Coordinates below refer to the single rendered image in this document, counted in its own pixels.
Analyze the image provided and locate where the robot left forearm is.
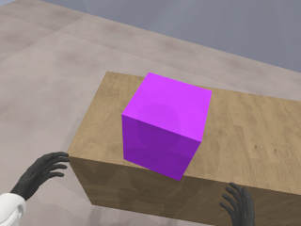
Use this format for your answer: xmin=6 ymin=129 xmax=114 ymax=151
xmin=0 ymin=193 xmax=26 ymax=226

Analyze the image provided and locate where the right robot hand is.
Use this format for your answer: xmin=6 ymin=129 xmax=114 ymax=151
xmin=219 ymin=182 xmax=256 ymax=226

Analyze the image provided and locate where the carton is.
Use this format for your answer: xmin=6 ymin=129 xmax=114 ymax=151
xmin=121 ymin=72 xmax=212 ymax=181

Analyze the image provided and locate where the left robot hand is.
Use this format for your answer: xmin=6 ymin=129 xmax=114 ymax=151
xmin=9 ymin=152 xmax=70 ymax=201

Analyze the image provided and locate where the pedestal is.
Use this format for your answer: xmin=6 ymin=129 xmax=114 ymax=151
xmin=66 ymin=71 xmax=301 ymax=226

